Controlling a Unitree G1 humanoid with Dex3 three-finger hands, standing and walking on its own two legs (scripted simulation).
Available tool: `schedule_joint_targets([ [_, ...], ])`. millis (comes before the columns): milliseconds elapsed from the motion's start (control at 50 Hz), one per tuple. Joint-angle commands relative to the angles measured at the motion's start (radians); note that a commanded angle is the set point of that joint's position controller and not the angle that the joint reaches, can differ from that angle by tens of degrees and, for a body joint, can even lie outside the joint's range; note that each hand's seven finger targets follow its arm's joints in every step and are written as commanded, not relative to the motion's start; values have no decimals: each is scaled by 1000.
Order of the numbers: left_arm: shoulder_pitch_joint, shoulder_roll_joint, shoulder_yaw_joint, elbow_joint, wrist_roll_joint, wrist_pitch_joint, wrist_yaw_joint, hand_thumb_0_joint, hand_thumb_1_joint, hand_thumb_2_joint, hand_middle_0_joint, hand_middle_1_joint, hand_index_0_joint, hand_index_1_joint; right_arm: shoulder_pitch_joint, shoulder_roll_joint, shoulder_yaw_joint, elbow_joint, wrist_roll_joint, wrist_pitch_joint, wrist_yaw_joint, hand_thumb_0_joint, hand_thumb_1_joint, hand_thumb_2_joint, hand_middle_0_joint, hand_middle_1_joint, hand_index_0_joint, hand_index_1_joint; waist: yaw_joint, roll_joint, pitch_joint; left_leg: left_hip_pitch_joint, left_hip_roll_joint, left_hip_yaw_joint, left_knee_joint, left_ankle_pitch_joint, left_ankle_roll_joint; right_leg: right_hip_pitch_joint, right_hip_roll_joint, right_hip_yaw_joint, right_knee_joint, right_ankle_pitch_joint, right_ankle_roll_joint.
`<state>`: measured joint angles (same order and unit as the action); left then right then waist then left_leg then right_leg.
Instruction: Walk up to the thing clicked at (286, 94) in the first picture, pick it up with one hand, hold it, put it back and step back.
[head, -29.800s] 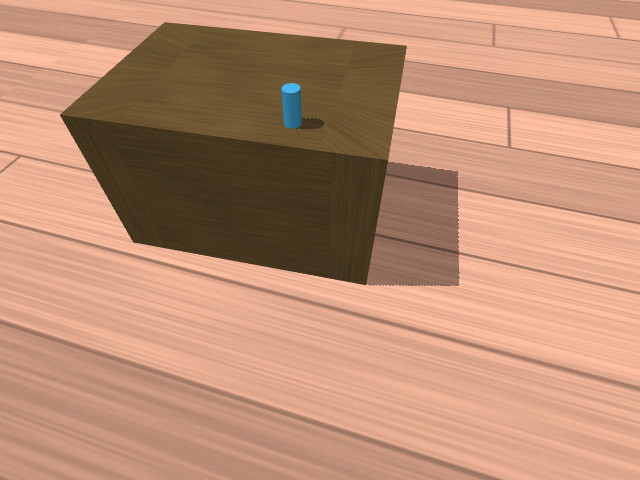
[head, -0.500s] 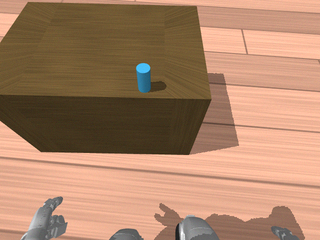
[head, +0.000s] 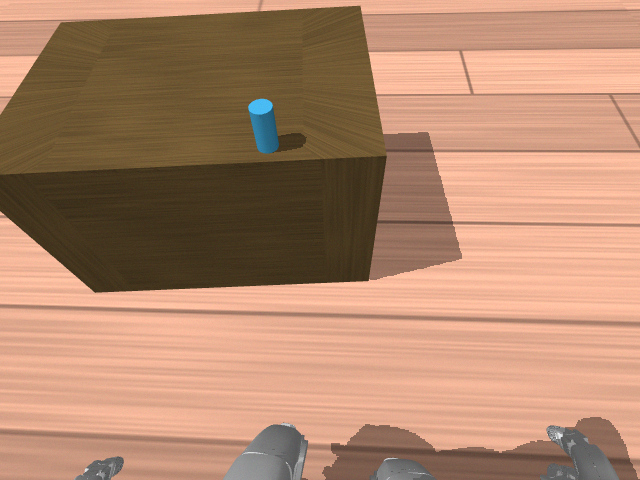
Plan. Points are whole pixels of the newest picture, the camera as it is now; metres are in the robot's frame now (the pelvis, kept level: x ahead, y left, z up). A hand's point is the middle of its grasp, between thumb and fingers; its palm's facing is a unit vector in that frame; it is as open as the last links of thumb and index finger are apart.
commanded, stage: step back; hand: left
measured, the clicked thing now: (264, 127) +0.78 +0.16 -0.11
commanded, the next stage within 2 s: stand in 1.68 s
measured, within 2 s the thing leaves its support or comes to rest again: neither
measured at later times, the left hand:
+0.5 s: hand out of the picture -0.08 +0.25 -0.15, palm faces -0.01 -0.91 -0.41, open 7.4 cm
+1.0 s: hand out of the picture -0.20 +0.25 -0.14, palm faces +0.10 -0.91 -0.40, open 7.4 cm
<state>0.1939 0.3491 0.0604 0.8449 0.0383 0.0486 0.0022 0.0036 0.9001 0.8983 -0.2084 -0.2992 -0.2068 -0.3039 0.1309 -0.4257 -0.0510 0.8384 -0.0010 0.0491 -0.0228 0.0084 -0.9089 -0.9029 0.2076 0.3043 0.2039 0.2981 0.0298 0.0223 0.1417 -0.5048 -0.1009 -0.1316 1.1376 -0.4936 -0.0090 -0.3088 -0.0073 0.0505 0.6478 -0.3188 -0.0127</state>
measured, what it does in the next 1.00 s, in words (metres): walks backwards: left foot, then right foot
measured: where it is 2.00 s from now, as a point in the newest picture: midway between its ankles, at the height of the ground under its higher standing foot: outside the picture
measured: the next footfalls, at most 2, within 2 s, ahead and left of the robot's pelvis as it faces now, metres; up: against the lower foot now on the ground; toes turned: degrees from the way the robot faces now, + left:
left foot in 0.18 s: -0.05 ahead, +0.12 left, +0.00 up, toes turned +2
right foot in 0.50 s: -0.18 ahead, -0.14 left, +0.00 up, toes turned +5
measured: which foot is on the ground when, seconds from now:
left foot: up 0.00-0.16, down 0.18-0.52, up 0.54-0.82, down 0.84-1.00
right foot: down 0.00-0.18, up 0.20-0.48, down 0.50-1.00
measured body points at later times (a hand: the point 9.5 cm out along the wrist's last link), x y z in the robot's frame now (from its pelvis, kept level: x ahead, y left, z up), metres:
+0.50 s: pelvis -0.16 -0.03 -0.01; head -0.10 -0.02 +0.44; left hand -0.08 +0.30 -0.13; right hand -0.01 -0.33 -0.12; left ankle -0.09 +0.12 -0.73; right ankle -0.20 -0.15 -0.73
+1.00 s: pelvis -0.24 -0.03 +0.00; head -0.23 -0.03 +0.45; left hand -0.21 +0.30 -0.11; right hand -0.16 -0.33 -0.13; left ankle -0.26 +0.10 -0.73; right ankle -0.22 -0.14 -0.71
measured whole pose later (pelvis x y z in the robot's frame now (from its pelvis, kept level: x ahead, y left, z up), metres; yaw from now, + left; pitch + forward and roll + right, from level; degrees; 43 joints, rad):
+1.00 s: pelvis -0.24 -0.03 +0.00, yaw +5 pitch -2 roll +1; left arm 0.21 0.41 0.06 0.97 0.02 0.01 -0.01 0.00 0.90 0.90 -0.21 -0.30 -0.20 -0.30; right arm 0.22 -0.35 -0.03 1.00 -0.05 -0.01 0.02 0.01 -0.91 -0.90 0.21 0.30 0.21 0.30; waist 0.01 -0.03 0.06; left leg -0.22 -0.02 -0.02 0.57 -0.31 0.01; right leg -0.32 -0.02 0.01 0.74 -0.46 -0.02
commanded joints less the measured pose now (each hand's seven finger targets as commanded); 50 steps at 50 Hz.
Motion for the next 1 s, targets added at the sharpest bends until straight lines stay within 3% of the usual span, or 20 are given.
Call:
schedule_joint_targets([
  [0, -55, 272, 77, -124, 9, -31, 32, 0, 900, 900, -200, -300, -200, -300, 32, -146, -43, -71, -7, -25, -17, 0, -900, -900, 200, 300, 200, 300, 7, -198, -138, 16, 23, 25, -83, -52, -10, 134, -223, 167, -159, 496, -203],
  [80, -45, 284, 78, -132, -3, -21, 39, 0, 900, 900, -200, -300, -200, -300, 67, -138, -46, -64, -20, -34, -8, 0, -900, -900, 200, 300, 200, 300, 11, -232, -209, 101, 80, 91, -417, -19, 6, 242, -258, 196, -88, 561, -190],
  [120, -80, 279, 69, -145, -18, -7, 32, 0, 900, 900, -200, -300, -200, -300, 147, -140, -55, -23, -23, -40, -5, 0, -900, -900, 200, 300, 200, 300, -31, -176, -240, 258, 65, 150, -721, 233, 25, 181, -208, 141, 17, 498, -136],
  [140, -58, 246, 50, -148, -19, -1, 27, 0, 900, 900, -200, -300, -200, -300, 134, -176, -67, -23, -34, -42, -7, 0, -900, -900, 200, 300, 200, 300, -25, -108, -230, 346, 145, 12, -755, 342, 54, 32, -157, 122, 70, 347, -80],
  [160, -22, 196, 41, -150, -25, 1, 24, 0, 900, 900, -200, -300, -200, -300, 96, -267, -87, -41, -53, -41, -6, 0, -900, -900, 200, 300, 200, 300, -6, 124, -224, 435, 374, -288, -783, 518, 146, -192, -1, 26, 259, -2, -20],
  [180, -102, 236, 61, -160, -26, 3, 41, 0, 900, 900, -200, -300, -200, -300, 68, -353, -97, -66, -34, -39, 7, 0, -900, -900, 200, 300, 200, 300, -64, 202, -217, 273, 531, -407, -790, 661, 307, -153, 77, 40, 446, -361, 5],
  [200, -128, 256, 70, -141, -13, 4, 47, 0, 900, 900, -200, -300, -200, -300, 44, -328, -97, -59, -39, -42, 5, 0, -900, -900, 200, 300, 200, 300, -64, 136, -174, 174, 526, -392, -791, 657, 326, -117, 84, 133, 578, -360, 2],
  [260, -24, 242, 68, -85, -35, 6, 35, 0, 900, 900, -200, -300, -200, -300, -62, -216, -58, -72, -40, -43, -9, 0, -900, -900, 200, 300, 200, 300, 22, 87, -129, 220, 363, -107, -720, 682, 232, -157, 98, 131, 655, -208, 2],
  [360, -41, 210, 54, -87, -18, -15, 19, 0, 900, 900, -200, -300, -200, -300, 22, -192, -60, -67, -38, -29, -3, 0, -900, -900, 200, 300, 200, 300, -46, 142, -174, 416, 346, -69, -658, 756, 263, -136, 57, 27, 322, -233, 52],
  [460, 90, 197, 51, -3, -8, -41, 20, 0, 900, 900, -200, -300, -200, -300, -25, -223, -58, -65, -18, -3, 6, 0, -900, -900, 200, 300, 200, 300, 7, 161, -290, 360, 302, -20, -536, 596, 170, 153, 41, -85, -267, 61, -4],
  [480, 88, 257, 68, 4, 5, -50, 22, 0, 900, 900, -200, -300, -200, -300, -33, -171, -42, -72, -12, -5, 11, 0, -900, -900, 200, 300, 200, 300, 6, 67, -256, 179, 239, -3, -466, 440, 111, 230, -35, 72, -257, 83, -33],
  [500, 76, 360, 97, -5, 10, -52, 21, 0, 900, 900, -200, -300, -200, -300, -37, -113, -25, -99, -8, -10, 8, 0, -900, -900, 200, 300, 200, 300, 9, -203, -196, -85, 60, 43, -330, 74, 36, 252, -240, 368, -292, 96, -112],
  [520, 19, 435, 110, -35, 10, -51, 23, 0, 900, 900, -200, -300, -200, -300, -87, -142, -43, -98, -12, -3, -12, 0, -900, -900, 200, 300, 200, 300, 64, -273, -149, -15, 37, -29, -105, -142, 3, -7, -436, 534, -339, 126, -287],
  [600, -110, 287, 76, -52, 3, -65, 30, 0, 900, 900, -200, -300, -200, -300, 23, -154, -43, -23, -5, -14, -8, 0, -900, -900, 200, 300, 200, 300, -38, -122, -110, 25, 17, -32, 39, 26, -2, 7, -235, 169, -209, 310, -181],
  [700, 20, 299, 83, -22, 11, -73, 23, 0, 900, 900, -200, -300, -200, -300, -34, -147, -42, -25, -32, -29, 8, 0, -900, -900, 200, 300, 200, 300, 56, -179, -111, -18, 78, 39, -257, -20, -20, 194, -239, 214, -239, -16, -179],
  [800, -87, 298, 66, -33, 2, -61, 8, 0, 900, 900, -200, -300, -200, -300, 97, -139, -55, 73, -28, -56, 22, 0, -900, -900, 200, 300, 200, 300, -28, -179, -121, 361, 79, 140, -703, 117, 27, -33, -226, 162, -232, -182, -133],
  [820, -52, 254, 46, -24, 1, -57, 5, 0, 900, 900, -200, -300, -200, -300, 113, -149, -63, 90, -35, -63, 20, 0, -900, -900, 200, 300, 200, 300, -35, -102, -127, 447, 90, 82, -765, 128, 42, -97, -174, 106, -151, -171, -96],
  [860, -88, 228, 42, -6, -24, -58, 3, 0, 900, 900, -200, -300, -200, -300, 56, -264, -70, 65, -42, -75, 21, 0, -900, -900, 200, 300, 200, 300, -46, 142, -99, 251, 415, -418, -928, -333, 209, -161, -8, -58, 130, -249, 1],
  [880, -102, 266, 54, 3, -14, -61, 2, 0, 900, 900, -200, -300, -200, -300, 9, -257, -69, 54, -42, -80, 22, 0, -900, -900, 200, 300, 200, 300, -37, 80, -40, 133, 425, -402, -938, -324, 236, -92, -29, 3, 209, -245, -4],
  [980, 12, 204, 41, 78, -22, -89, -7, 0, 900, 900, -200, -300, -200, -300, -62, -181, -44, 64, -37, -78, 26, 0, -900, -900, 200, 300, 200, 300, 16, 146, -108, 196, 274, -78, -768, 124, 134, 130, -1, -75, -160, -44, -5],
])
